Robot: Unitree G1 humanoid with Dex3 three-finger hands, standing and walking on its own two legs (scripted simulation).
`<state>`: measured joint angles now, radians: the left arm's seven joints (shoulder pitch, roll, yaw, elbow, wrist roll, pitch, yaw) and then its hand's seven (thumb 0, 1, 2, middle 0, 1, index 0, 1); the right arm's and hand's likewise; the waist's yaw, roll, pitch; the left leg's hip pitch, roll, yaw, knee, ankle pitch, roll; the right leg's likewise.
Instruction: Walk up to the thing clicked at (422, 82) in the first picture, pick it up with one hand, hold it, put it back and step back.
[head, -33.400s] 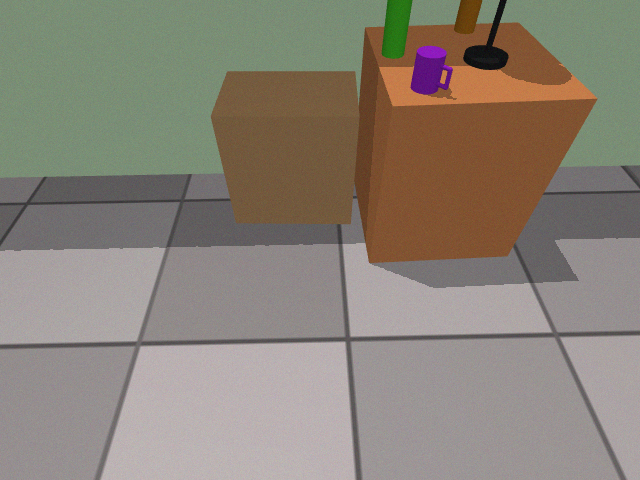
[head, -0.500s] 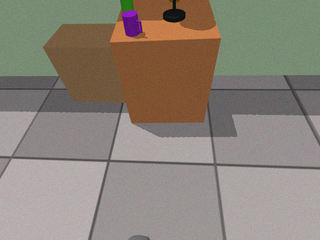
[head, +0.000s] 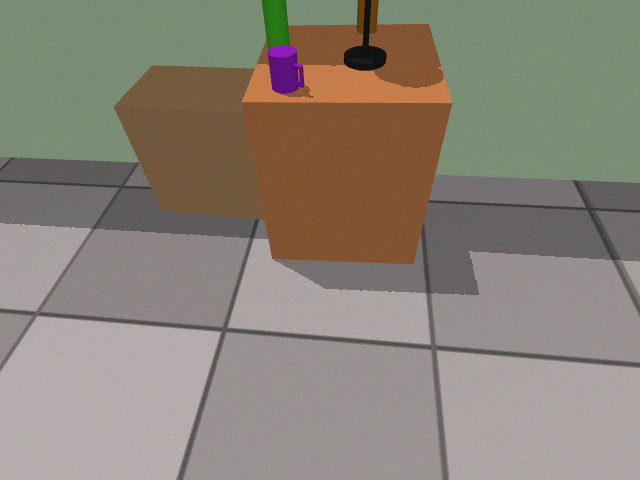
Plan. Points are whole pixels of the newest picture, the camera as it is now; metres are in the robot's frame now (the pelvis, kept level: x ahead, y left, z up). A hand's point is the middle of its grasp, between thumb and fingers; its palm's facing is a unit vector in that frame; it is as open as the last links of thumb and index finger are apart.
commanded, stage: step back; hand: left
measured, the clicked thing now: (288, 71) +1.13 +0.14 -0.02
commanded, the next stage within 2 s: stand in 0.46 s
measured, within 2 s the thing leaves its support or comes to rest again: neither
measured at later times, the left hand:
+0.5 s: hand (132, 476) +0.16 +0.29 -0.15, palm faces -0.01 -0.93 -0.36, open 7.4 cm
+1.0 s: hand out of the picture +0.11 +0.27 -0.14, palm faces -0.06 -0.94 -0.33, open 7.4 cm
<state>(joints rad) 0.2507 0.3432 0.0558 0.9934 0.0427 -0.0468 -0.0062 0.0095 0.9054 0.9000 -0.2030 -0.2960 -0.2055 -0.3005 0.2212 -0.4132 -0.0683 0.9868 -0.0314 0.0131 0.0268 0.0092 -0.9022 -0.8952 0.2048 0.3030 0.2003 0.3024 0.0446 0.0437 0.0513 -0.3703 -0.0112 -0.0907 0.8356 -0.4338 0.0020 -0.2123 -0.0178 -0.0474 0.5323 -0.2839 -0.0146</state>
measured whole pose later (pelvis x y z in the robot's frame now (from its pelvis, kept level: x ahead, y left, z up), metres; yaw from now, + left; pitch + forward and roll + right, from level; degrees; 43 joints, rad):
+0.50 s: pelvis +0.05 +0.03 +0.00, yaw -1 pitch -1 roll +0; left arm 0.08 0.37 0.02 1.04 0.00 -0.02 0.00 0.01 0.91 0.90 -0.20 -0.30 -0.20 -0.30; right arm 0.07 -0.33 -0.02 1.05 -0.01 -0.02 0.00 0.01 -0.90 -0.89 0.21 0.30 0.20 0.30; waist 0.01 0.00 0.07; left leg -0.23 0.01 0.02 0.56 -0.30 0.00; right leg -0.18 -0.04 0.00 0.54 -0.34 0.04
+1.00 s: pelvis +0.03 +0.03 +0.01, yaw -1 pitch -2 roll +0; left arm 0.09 0.35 -0.01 1.14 0.01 -0.02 -0.01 0.01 0.91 0.90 -0.20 -0.30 -0.20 -0.30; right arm 0.09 -0.35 -0.02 1.15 -0.01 -0.01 0.02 0.01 -0.90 -0.90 0.20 0.30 0.20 0.30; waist 0.00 0.00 0.07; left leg -0.14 0.02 0.01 0.32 -0.15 -0.02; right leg -0.10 -0.03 -0.01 0.33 -0.19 0.02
